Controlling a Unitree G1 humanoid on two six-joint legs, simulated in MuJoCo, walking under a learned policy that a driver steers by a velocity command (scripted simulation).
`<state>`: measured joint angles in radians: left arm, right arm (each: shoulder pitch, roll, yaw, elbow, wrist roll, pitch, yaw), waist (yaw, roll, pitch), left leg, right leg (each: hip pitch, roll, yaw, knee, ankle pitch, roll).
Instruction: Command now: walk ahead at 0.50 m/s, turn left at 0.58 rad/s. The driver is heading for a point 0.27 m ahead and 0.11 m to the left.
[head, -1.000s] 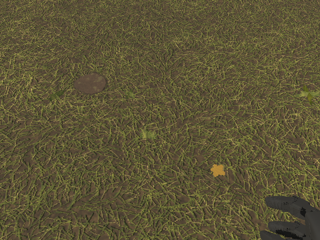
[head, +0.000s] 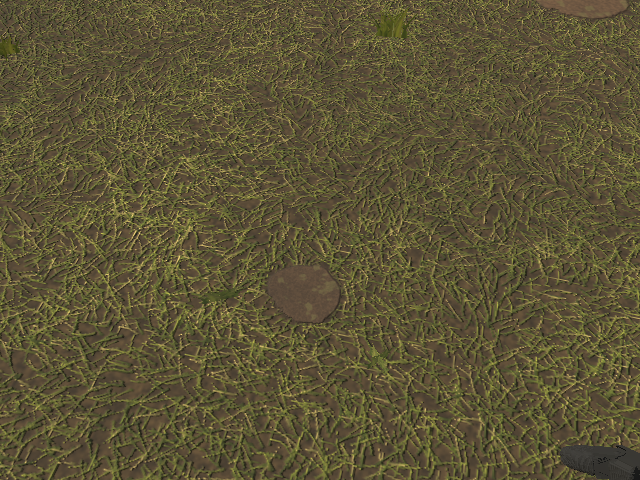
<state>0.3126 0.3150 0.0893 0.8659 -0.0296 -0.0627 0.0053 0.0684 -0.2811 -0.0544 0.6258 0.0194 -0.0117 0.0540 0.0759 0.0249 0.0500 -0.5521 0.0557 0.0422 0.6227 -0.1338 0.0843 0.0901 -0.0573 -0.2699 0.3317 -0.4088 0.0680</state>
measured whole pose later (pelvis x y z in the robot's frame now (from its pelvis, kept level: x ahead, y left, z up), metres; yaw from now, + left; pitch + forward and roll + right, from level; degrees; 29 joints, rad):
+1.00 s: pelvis +0.28 +0.03 +0.01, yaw +9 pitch -1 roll +0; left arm 0.10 0.25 0.04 0.91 0.00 -0.01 0.01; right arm 0.25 -0.24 -0.03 0.91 -0.01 0.01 -0.03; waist -0.01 0.00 0.03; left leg -0.11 -0.02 -0.04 0.52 -0.39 0.02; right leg -0.31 0.00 0.00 0.52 -0.19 0.00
